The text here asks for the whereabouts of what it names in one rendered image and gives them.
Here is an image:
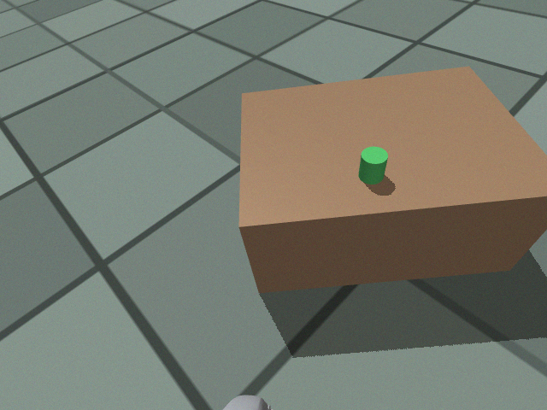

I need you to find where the can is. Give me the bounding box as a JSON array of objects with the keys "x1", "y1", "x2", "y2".
[{"x1": 358, "y1": 147, "x2": 388, "y2": 185}]

